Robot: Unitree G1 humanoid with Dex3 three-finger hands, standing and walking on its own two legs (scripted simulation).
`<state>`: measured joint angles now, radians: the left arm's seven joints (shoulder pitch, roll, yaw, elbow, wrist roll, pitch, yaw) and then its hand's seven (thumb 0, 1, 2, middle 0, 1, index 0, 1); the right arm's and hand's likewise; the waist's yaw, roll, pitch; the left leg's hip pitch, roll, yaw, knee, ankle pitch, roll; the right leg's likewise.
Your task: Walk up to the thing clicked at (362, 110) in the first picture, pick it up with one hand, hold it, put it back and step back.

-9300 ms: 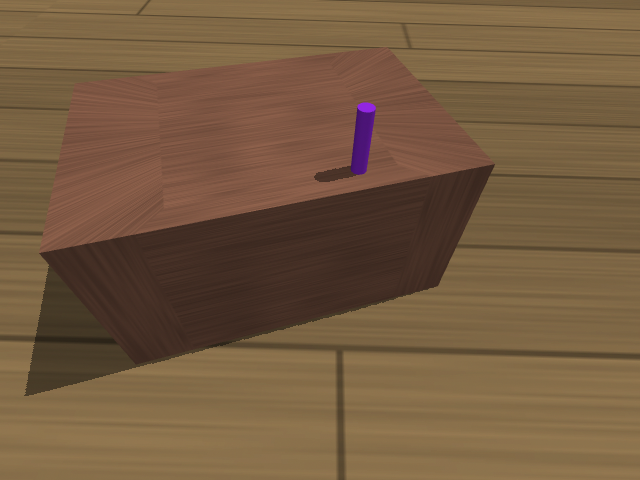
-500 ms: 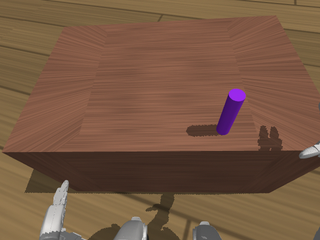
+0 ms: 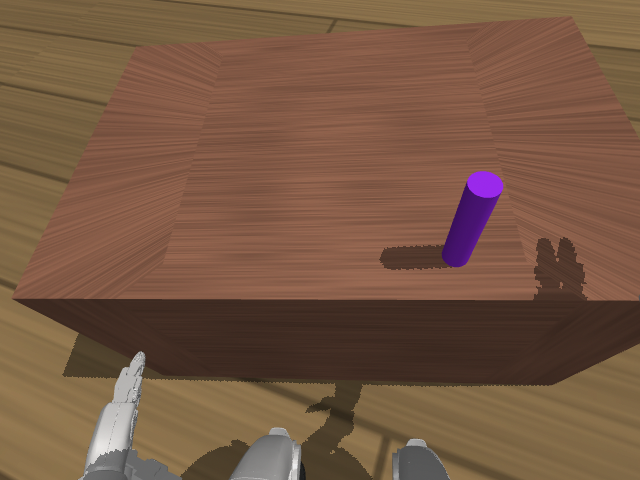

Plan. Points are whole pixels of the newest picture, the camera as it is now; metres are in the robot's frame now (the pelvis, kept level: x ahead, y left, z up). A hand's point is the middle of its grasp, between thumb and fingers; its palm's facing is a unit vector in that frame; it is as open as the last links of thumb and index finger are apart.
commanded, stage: go down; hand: right
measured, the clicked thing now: (467, 225) +0.45 -0.17 -0.02
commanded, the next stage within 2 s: approach in 1.12 s
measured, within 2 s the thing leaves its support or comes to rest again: neither
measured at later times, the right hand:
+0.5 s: hand out of the picture +0.39 -0.36 +0.07, palm faces +0.16 +0.99 +0.00, open 17.7 cm
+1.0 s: hand out of the picture +0.38 -0.36 +0.07, palm faces +0.16 +0.99 -0.01, open 17.7 cm
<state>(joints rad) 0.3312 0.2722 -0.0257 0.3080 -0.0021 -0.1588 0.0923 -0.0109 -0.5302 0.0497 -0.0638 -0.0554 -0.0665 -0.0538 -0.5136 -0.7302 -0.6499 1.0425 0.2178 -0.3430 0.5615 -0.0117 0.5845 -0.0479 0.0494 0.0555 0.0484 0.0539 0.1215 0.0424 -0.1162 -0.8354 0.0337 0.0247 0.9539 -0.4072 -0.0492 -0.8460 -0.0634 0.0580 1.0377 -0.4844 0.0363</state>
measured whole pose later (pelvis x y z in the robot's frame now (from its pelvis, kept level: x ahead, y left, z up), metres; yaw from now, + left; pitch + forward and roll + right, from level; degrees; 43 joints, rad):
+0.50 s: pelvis +0.00 +0.00 +0.00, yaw +0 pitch +17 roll +3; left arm 0.34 0.28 -0.02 0.30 0.00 -0.16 0.09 -0.01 -0.53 0.05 -0.06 -0.05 -0.07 -0.05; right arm -0.52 -0.75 -0.66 1.05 0.22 -0.32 0.58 -0.01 0.59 -0.05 0.05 0.05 0.05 0.05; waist 0.13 0.04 -0.12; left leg -0.84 0.03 0.03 0.95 -0.40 -0.05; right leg -0.86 -0.06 0.06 1.04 -0.49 0.03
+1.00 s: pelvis -0.01 +0.00 +0.00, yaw +0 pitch +17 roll +3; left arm 0.35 0.28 -0.03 0.28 0.00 -0.18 0.09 -0.01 -0.52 0.04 -0.06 -0.05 -0.07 -0.05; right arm -0.51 -0.76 -0.66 1.04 0.22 -0.34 0.60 -0.01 0.60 -0.06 0.04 0.06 0.04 0.05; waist 0.12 0.05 -0.11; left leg -0.85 0.03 0.03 0.96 -0.40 -0.05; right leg -0.87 -0.06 0.07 1.05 -0.48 0.04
